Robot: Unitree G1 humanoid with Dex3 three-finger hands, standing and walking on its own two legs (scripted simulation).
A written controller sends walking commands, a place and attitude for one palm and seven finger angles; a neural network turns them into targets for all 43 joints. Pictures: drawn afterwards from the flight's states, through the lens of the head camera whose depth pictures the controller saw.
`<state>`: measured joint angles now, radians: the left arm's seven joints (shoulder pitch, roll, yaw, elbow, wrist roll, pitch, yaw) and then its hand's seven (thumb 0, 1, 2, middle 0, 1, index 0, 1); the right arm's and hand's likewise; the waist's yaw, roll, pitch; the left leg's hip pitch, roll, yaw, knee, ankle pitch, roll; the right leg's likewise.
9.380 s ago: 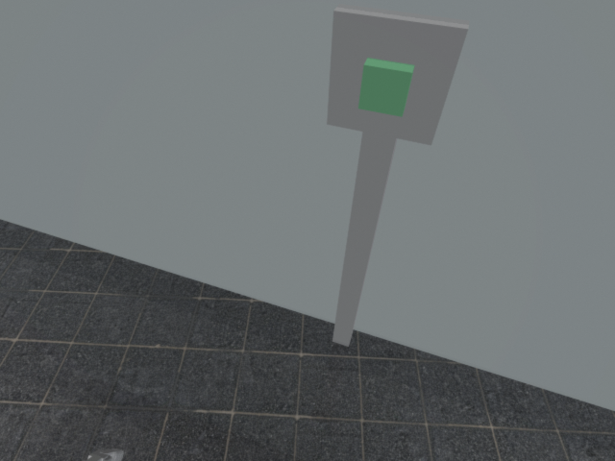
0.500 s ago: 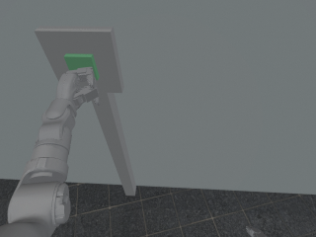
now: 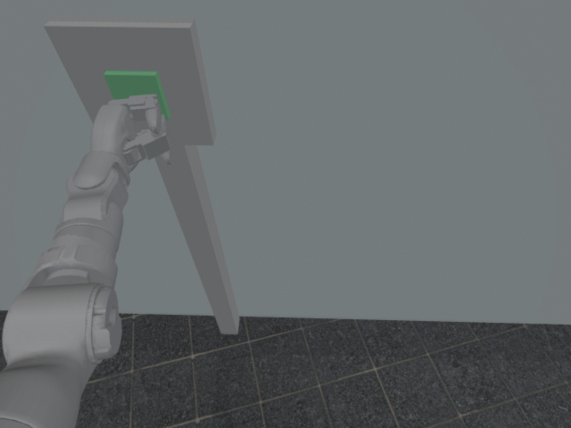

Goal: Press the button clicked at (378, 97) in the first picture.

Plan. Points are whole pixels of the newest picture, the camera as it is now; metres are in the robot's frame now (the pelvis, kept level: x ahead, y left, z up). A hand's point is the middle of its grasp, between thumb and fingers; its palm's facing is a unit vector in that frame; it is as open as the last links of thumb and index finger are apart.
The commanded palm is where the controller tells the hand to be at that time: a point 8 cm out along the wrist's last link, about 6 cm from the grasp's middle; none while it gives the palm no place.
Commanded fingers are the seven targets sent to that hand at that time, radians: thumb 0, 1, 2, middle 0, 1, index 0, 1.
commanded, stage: pull the fist back off the button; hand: left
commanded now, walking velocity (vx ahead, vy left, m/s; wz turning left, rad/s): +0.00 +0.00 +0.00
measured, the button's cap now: (141, 92) +0.52 +0.21 +0.21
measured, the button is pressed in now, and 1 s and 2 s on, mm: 12 0 0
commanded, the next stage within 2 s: draw the hand back to the body in 1.10 s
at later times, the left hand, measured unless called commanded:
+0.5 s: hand (164, 143) +0.45 +0.17 +0.18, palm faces -0.01 -1.00 -0.02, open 2.7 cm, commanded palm +0.42 +0.21 +0.18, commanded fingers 0.00 0.90 0.90 -1.30 -1.50 -1.30 -1.50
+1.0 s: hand (153, 174) +0.39 +0.17 +0.17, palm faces -0.01 -1.00 -0.02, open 3.1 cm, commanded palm +0.35 +0.22 +0.18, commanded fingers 0.00 0.90 0.90 -1.30 -1.50 -1.30 -1.50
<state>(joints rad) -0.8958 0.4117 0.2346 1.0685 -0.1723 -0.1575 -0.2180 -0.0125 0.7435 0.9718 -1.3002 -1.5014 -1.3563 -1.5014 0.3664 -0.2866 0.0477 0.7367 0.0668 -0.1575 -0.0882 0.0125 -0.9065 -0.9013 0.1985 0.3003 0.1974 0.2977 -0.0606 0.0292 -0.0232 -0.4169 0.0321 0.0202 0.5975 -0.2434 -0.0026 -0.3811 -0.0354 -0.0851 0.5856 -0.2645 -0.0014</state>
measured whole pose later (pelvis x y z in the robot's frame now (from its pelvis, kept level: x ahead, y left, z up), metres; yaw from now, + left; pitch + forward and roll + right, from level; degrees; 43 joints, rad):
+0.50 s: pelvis +0.01 +0.00 +0.00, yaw +0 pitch +3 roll +0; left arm -0.80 0.37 0.24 0.93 -0.18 -0.12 -0.22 -0.03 0.79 0.96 -1.30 -1.50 -1.31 -1.50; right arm 0.34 -0.28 0.05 0.70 0.06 -0.17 -0.08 0.01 -0.91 -0.90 0.20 0.30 0.20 0.30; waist -0.04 0.03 -0.04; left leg -0.40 0.03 0.02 0.60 -0.25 0.00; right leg -0.37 -0.03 -0.08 0.59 -0.28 0.00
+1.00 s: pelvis +0.05 -0.01 +0.01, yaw -1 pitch +0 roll +0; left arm -0.27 0.27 0.24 0.18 -0.23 0.16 -0.22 0.01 0.89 0.90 -1.30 -1.50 -1.30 -1.50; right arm 0.21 -0.26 0.05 0.59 0.07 -0.11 -0.07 0.01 -0.91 -0.90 0.20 0.30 0.20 0.30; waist 0.03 0.05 -0.05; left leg -0.21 0.03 0.04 0.50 -0.29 -0.02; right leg -0.19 -0.03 -0.07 0.51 -0.31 -0.01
